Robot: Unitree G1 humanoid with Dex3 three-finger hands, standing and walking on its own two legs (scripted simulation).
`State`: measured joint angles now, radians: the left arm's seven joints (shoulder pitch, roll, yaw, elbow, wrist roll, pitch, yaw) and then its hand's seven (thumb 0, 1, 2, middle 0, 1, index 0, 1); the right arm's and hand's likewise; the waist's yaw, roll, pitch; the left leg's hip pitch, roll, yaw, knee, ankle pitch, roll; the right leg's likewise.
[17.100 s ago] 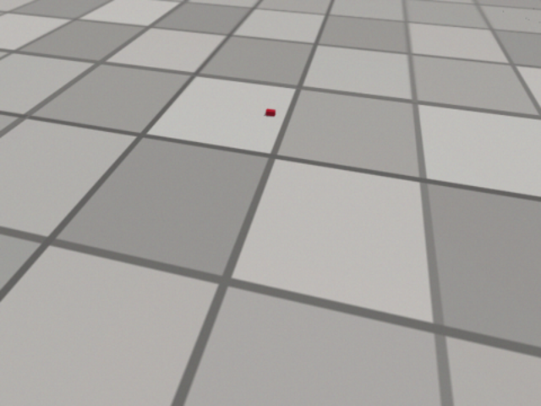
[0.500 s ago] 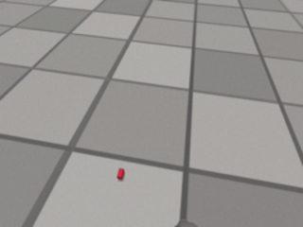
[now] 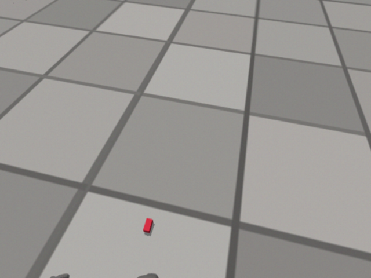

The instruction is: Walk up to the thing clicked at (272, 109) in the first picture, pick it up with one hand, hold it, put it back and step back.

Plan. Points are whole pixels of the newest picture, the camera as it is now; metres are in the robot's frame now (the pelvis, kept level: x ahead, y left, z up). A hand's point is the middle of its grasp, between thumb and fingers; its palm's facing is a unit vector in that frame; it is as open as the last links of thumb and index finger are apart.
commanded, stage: walk up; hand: left
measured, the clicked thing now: (148, 225) +0.47 +0.20 -0.73
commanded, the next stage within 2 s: none
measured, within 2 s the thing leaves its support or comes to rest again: neither
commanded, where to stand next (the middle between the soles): +0.08 -0.03 m, yaw -1 degrees
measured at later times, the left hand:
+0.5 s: hand out of the picture +0.02 +0.25 -0.14, palm faces -0.01 -0.92 -0.40, open 7.4 cm
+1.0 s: hand out of the picture +0.07 +0.25 -0.13, palm faces +0.00 -0.94 -0.34, open 7.4 cm
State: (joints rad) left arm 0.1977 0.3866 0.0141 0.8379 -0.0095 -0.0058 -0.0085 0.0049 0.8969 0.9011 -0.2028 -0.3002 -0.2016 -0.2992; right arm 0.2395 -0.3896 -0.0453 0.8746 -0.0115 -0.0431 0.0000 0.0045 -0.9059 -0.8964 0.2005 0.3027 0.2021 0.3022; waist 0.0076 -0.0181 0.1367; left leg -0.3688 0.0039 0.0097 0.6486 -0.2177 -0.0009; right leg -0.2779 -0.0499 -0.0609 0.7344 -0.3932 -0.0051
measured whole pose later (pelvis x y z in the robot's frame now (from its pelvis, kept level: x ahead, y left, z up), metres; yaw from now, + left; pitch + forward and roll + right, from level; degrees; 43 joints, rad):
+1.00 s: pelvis -0.01 -0.01 +0.03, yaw +1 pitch -2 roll -1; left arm 0.10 0.37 0.01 1.11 0.00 -0.01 -0.01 0.01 0.90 0.90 -0.20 -0.30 -0.20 -0.30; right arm 0.11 -0.35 -0.01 1.11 -0.01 0.00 0.02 0.01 -0.90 -0.90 0.20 0.30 0.20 0.30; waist -0.01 0.00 0.06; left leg -0.28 0.02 -0.07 0.43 -0.12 -0.03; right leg -0.08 -0.03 -0.04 0.39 -0.27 0.03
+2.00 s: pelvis +0.00 -0.02 +0.03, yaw +4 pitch -2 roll -1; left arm 0.13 0.36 0.04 1.10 0.02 -0.01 -0.01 0.01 0.90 0.90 -0.20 -0.30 -0.20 -0.30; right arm 0.09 -0.34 -0.02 1.10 -0.02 0.02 0.03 0.01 -0.90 -0.90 0.20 0.30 0.20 0.30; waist 0.00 0.02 0.06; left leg -0.27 0.00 -0.11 0.46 -0.19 -0.01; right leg -0.03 -0.04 -0.09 0.37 -0.30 0.02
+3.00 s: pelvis +0.05 -0.02 +0.00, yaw +7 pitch -2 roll +0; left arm 0.12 0.34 0.04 0.75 0.03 0.04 -0.01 0.00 0.90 0.90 -0.20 -0.30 -0.20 -0.30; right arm 0.25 -0.40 -0.03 0.92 -0.02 0.03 -0.02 0.01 -0.91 -0.90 0.20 0.30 0.20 0.30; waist 0.00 0.00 0.13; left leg -0.20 -0.03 -0.05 0.66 -0.49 -0.01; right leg -0.40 0.00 -0.08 0.64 -0.22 -0.06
